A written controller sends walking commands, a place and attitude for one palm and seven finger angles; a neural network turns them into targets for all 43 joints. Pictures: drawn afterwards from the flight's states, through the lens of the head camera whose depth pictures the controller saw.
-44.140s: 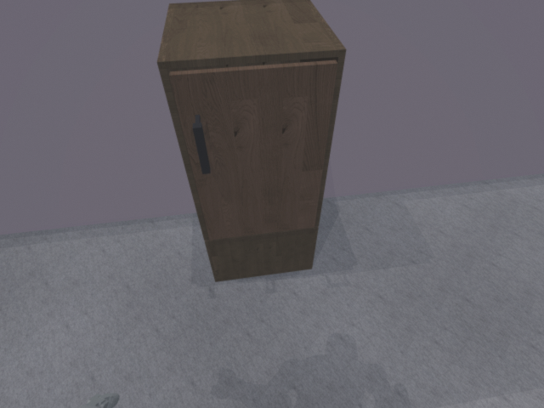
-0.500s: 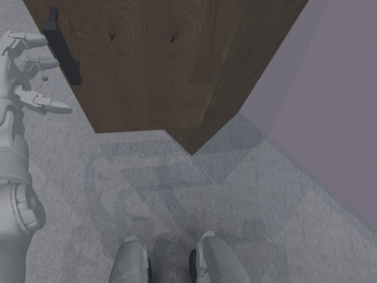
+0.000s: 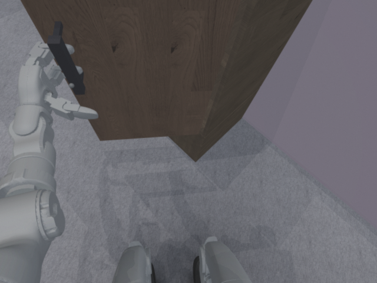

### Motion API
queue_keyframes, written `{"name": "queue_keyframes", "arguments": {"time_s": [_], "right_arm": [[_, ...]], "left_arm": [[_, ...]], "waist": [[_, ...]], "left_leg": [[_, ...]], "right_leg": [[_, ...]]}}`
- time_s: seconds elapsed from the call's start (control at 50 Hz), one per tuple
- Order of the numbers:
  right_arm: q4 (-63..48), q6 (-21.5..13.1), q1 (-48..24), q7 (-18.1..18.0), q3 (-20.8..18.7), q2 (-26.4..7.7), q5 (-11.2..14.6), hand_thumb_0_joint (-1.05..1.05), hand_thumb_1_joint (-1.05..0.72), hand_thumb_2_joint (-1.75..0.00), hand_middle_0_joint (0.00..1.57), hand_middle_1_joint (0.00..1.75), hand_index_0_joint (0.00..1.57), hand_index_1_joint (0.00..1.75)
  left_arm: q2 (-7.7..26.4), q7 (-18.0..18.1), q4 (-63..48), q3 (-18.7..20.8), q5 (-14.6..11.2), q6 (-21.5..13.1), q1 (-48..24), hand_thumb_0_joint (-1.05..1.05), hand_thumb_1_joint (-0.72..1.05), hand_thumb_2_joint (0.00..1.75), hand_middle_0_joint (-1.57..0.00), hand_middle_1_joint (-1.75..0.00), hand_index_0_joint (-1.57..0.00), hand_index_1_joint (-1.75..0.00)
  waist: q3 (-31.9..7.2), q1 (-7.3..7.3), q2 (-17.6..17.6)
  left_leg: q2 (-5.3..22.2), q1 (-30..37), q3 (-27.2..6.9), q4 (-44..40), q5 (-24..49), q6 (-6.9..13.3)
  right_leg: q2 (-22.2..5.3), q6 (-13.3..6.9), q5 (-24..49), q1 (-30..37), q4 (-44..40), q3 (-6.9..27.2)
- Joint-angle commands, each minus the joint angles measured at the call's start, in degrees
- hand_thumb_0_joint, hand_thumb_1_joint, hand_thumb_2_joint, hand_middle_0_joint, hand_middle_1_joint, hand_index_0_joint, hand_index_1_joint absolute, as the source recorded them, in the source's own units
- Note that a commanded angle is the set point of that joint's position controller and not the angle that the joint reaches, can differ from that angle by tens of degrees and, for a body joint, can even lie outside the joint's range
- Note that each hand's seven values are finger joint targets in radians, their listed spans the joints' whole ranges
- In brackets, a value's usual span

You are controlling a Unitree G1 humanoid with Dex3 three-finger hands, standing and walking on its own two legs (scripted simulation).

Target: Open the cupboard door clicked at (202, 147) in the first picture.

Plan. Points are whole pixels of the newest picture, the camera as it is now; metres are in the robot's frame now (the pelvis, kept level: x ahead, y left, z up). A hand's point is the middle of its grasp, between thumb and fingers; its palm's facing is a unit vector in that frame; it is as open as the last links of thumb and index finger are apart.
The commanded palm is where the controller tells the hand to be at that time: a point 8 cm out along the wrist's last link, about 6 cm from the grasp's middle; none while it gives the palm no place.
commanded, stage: slide the fingers in behind the handle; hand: left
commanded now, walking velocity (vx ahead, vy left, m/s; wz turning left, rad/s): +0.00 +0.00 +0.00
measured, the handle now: (70, 61) +0.55 +0.21 +0.07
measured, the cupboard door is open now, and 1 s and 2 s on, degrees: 52 52 63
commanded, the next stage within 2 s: close the thumb around the handle in 0.70 s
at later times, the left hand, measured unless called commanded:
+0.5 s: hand (82, 85) +0.50 +0.19 +0.06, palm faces +0.05 -1.00 -0.03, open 14.0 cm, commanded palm +0.48 +0.23 +0.06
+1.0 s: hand (79, 84) +0.50 +0.19 +0.06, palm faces +0.04 -1.00 -0.02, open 12.9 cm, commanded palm +0.48 +0.23 +0.06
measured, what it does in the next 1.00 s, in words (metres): stands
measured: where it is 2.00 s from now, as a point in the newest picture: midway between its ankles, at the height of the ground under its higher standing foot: outside the picture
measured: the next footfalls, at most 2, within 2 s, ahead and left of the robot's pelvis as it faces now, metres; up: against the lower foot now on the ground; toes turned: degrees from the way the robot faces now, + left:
none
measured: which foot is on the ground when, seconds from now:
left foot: down 0.00-1.00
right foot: down 0.00-1.00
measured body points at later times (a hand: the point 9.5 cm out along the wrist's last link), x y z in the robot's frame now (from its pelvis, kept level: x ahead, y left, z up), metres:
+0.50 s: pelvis +0.00 -0.01 +0.00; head +0.14 +0.01 +0.42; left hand +0.50 +0.24 +0.06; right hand +0.01 -0.27 -0.11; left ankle +0.02 +0.10 -0.64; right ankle +0.02 -0.13 -0.64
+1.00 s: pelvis +0.00 +0.00 +0.00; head +0.14 +0.02 +0.43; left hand +0.50 +0.24 +0.06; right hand +0.02 -0.26 -0.11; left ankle +0.02 +0.10 -0.64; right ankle +0.02 -0.13 -0.64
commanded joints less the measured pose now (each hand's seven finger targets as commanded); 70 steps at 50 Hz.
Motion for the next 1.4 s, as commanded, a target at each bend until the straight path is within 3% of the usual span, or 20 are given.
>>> {"name": "queue_keyframes", "arguments": {"time_s": [0.0, 0.08, 0.14, 0.2, 0.28, 0.42, 0.46, 0.5, 0.52, 0.64, 0.7, 0.78, 0.82, 0.96, 1.04, 1.16, 1.24, 1.28, 1.3, 1.38], "right_arm": [[-2.17, -0.59, 9.44, -0.45, -4.1, -10.93, -0.07, 0.0, -0.9, -0.9, 0.2, 0.3, 0.2, 0.3], [-1.76, -0.75, 9.54, -0.71, -4.12, -11.03, -0.15, 0.0, -0.9, -0.9, 0.2, 0.3, 0.2, 0.3], [-1.99, -0.99, 9.75, -0.78, -4.01, -11.02, -0.34, 0.0, -0.9, -0.9, 0.2, 0.3, 0.2, 0.3], [-1.95, -0.99, 9.32, -0.47, -4.07, -10.58, -0.52, 0.0, -0.9, -0.9, 0.2, 0.3, 0.2, 0.3], [-1.98, -0.71, 9.58, -0.24, -4.17, -10.66, -0.48, 0.0, -0.9, -0.9, 0.2, 0.3, 0.2, 0.3], [-2.27, -0.77, 9.36, -0.65, -3.76, -10.83, -0.18, 0.0, -0.9, -0.9, 0.2, 0.3, 0.2, 0.3], [-2.39, -0.94, 9.43, -0.87, -3.83, -10.96, -0.13, 0.0, -0.9, -0.9, 0.2, 0.3, 0.2, 0.3], [-2.14, -1.15, 9.23, -0.81, -3.78, -10.64, -0.18, 0.0, -0.9, -0.9, 0.2, 0.3, 0.2, 0.3], [-1.85, -1.22, 9.51, -0.76, -3.87, -10.74, -0.27, 0.0, -0.9, -0.9, 0.2, 0.3, 0.2, 0.3], [-1.52, -1.16, 10.06, -0.74, -3.94, -10.9, -0.27, 0.0, -0.9, -0.9, 0.2, 0.3, 0.2, 0.3], [-1.8, -0.96, 9.96, -0.86, -4.01, -11.22, -0.22, 0.0, -0.9, -0.9, 0.2, 0.3, 0.2, 0.3], [-1.88, -1.03, 9.77, -0.59, -4.01, -10.62, -0.3, 0.0, -0.9, -0.9, 0.2, 0.3, 0.2, 0.3], [-1.8, -0.9, 9.64, -0.51, -3.92, -10.86, -0.3, 0.0, -0.9, -0.9, 0.2, 0.3, 0.2, 0.3], [-2.02, -0.63, 9.63, -0.33, -4.38, -10.91, -0.32, 0.0, -0.9, -0.9, 0.2, 0.3, 0.2, 0.3], [-1.85, -0.58, 9.81, -0.45, -4.29, -10.93, -0.28, 0.0, -0.9, -0.9, 0.2, 0.3, 0.2, 0.3], [-1.7, -0.93, 9.12, -0.48, -4.38, -10.94, -0.59, 0.0, -0.9, -0.9, 0.2, 0.3, 0.2, 0.3], [-1.5, -0.96, 9.28, -0.32, -4.39, -10.73, -0.72, 0.0, -0.9, -0.9, 0.2, 0.3, 0.2, 0.3], [-1.4, -0.72, 9.13, -0.27, -4.37, -10.95, -0.58, 0.0, -0.9, -0.9, 0.2, 0.3, 0.2, 0.3], [-1.47, -0.57, 9.22, -0.31, -4.4, -11.08, -0.54, 0.0, -0.9, -0.9, 0.2, 0.3, 0.2, 0.3], [-1.48, -0.58, 9.23, -0.43, -4.26, -10.93, -0.57, 0.0, -0.9, -0.9, 0.2, 0.3, 0.2, 0.3]], "left_arm": [[11.91, 0.58, -10.68, -0.2, -0.75, -3.79, -23.2, 0.0, -0.5, 0.3, -0.3, -1.2, -0.3, -1.2], [12.15, 1.29, -10.61, -0.1, -0.75, -3.65, -26.35, 0.0, -0.5, 0.3, -0.3, -1.2, -0.3, -1.2], [13.76, 1.98, -11.56, 1.41, -0.76, -4.54, -26.82, 0.0, -0.5, 0.3, -0.3, -1.2, -0.3, -1.2], [11.15, 2.55, -12.25, -0.79, -0.04, -5.24, -26.62, 0.0, -0.5, 0.3, -0.3, -1.2, -0.3, -1.2], [10.05, 3.12, -9.91, -1.17, 0.03, -4.66, -24.55, 0.0, -0.5, 0.3, -0.3, -1.2, -0.3, -1.2], [14.05, 2.58, -8.81, 0.79, 0.29, -4.01, -26.29, 0.0, -0.5, 0.3, -0.3, -1.2, -0.3, -1.2], [15.27, 2.2, -10.0, 1.88, -0.11, -4.66, -26.47, 0.0, -0.5, 0.3, -0.3, -1.2, -0.3, -1.2], [12.44, 1.71, -10.51, -0.41, -0.58, -4.85, -28.18, 0.0, -0.5, 0.3, -0.3, -1.2, -0.3, -1.2], [13.19, 1.68, -10.23, 0.31, -0.46, -4.89, -27.87, 0.0, -0.5, 0.3, -0.3, -1.2, -0.3, -1.2], [11.69, 1.27, -9.71, -0.79, -0.82, -4.07, -27.26, 0.0, -0.5, 0.3, -0.3, -1.2, -0.3, -1.2], [14.41, 1.73, -10.78, 1.49, -0.76, -3.76, -26.48, 0.0, -0.5, 0.3, -0.3, -1.2, -0.3, -1.2], [12.08, 2.27, -10.9, 0.17, -0.49, -4.5, -25.47, 0.0, -0.5, 0.3, -0.3, -1.2, -0.3, -1.2], [12.55, 2.44, -10.51, 0.0, -0.16, -4.48, -25.68, 0.0, -0.39, 0.35, -0.31, -1.21, -0.31, -1.21], [10.57, 2.16, -12.46, -0.54, -0.96, -4.98, -23.57, 0.0, 0.0, 0.52, -0.34, -1.25, -0.34, -1.25], [10.15, 2.37, -9.75, -0.49, -1.03, -4.37, -23.33, 0.0, 0.23, 0.61, -0.35, -1.28, -0.35, -1.28], [10.91, 3.31, -13.26, -0.37, -0.61, -6.46, -26.96, 0.0, 0.56, 0.76, -0.38, -1.31, -0.38, -1.31], [7.52, 3.54, -11.7, -2.91, -0.44, -6.48, -26.52, 0.0, 0.79, 0.85, -0.39, -1.34, -0.39, -1.34], [7.87, 3.62, -10.02, -2.76, -0.23, -5.69, -25.71, 0.0, 0.9, 0.9, -0.4, -1.35, -0.4, -1.35], [8.23, 3.73, -9.16, -2.28, -0.25, -5.18, -25.24, 0.0, 0.9, 0.9, -0.4, -1.35, -0.4, -1.35], [9.09, 3.84, -10.27, -2.21, 0.26, -5.42, -26.47, 0.0, 0.9, 0.9, -0.4, -1.35, -0.4, -1.35]], "waist": [[-26.84, -0.72, 7.42], [-27.06, -1.55, 6.12], [-28.24, -0.92, 6.06], [-29.76, -0.7, 8.41], [-29.04, -0.88, 6.56], [-26.25, -1.34, 4.05], [-28.63, -0.81, 5.4], [-28.74, -1.54, 6.36], [-28.81, -1.31, 7.25], [-28.17, -1.77, 7.26], [-29.3, -0.73, 6.33], [-29.37, -0.85, 7.27], [-27.81, -1.14, 6.66], [-30.2, -0.4, 7.64], [-26.0, -1.05, 4.39], [-28.51, -0.58, 8.6], [-28.13, -1.49, 8.01], [-27.49, -1.2, 7.67], [-26.94, -1.3, 5.97], [-27.71, -1.23, 6.65]], "left_leg": [[-1.81, 25.63, -4.65, -7.42, 22.95, -0.39], [-1.92, 24.33, -4.59, -7.04, 21.3, -0.08], [-2.17, 24.03, -4.5, -6.97, 21.59, 0.05], [-2.2, 25.52, -4.46, -6.69, 22.95, -0.26], [-2.28, 24.27, -4.34, -6.87, 22.1, -0.19], [-2.65, 17.93, -3.22, -6.76, 16.8, 0.61], [-2.64, 19.33, -3.38, -6.56, 18.55, 0.52], [-2.62, 20.25, -3.47, -6.25, 18.54, 0.44], [-2.45, 21.23, -3.71, -6.33, 19.34, 0.28], [-2.3, 22.97, -4.14, -6.53, 20.5, 0.3], [-2.29, 22.28, -4.09, -6.73, 21.15, 0.19], [-2.32, 23.66, -4.03, -6.4, 23.09, 0.03], [-2.22, 22.92, -4.17, -6.68, 21.64, 0.03], [-2.03, 27.17, -4.49, -7.2, 25.69, -0.45], [-2.2, 23.95, -4.49, -7.39, 22.46, -0.04], [-1.97, 27.8, -5.26, -7.6, 23.06, -0.69], [-1.93, 28.43, -5.64, -7.55, 23.55, -0.71], [-1.95, 27.37, -5.63, -7.72, 22.61, -0.83], [-2.01, 26.27, -5.48, -7.73, 21.39, -0.61], [-2.12, 26.0, -5.22, -7.55, 21.58, -0.46]], "right_leg": [[2.38, -1.27, 16.55, 7.28, -6.93, 1.08], [2.21, -1.08, 16.1, 7.37, -6.93, 1.36], [2.26, -1.27, 16.64, 9.01, -6.6, 1.57], [2.07, -1.3, 17.32, 8.27, -6.25, 1.61], [2.13, -1.16, 17.21, 8.85, -6.46, 1.46], [2.04, -0.87, 15.64, 11.95, -7.51, 2.83], [2.05, -1.04, 16.92, 12.05, -6.88, 2.89], [2.01, -0.93, 16.5, 10.73, -6.86, 2.74], [2.1, -1.09, 16.58, 10.2, -6.7, 2.48], [2.19, -1.17, 16.53, 8.55, -6.73, 1.9], [2.13, -1.09, 17.55, 10.48, -6.61, 2.02], [2.18, -1.1, 18.75, 9.65, -6.34, 1.78], [2.25, -1.08, 17.37, 9.13, -6.57, 1.78], [2.3, -1.32, 19.26, 8.88, -6.43, 1.11], [2.43, -1.24, 17.51, 8.55, -6.87, 1.12], [2.19, -1.53, 15.86, 6.31, -6.49, 0.94], [2.27, -1.55, 15.52, 5.18, -6.35, 0.53], [2.21, -1.49, 15.07, 5.21, -6.42, 0.57], [2.18, -1.41, 14.69, 5.66, -6.74, 0.6], [2.16, -1.42, 15.35, 6.52, -6.71, 0.93]]}}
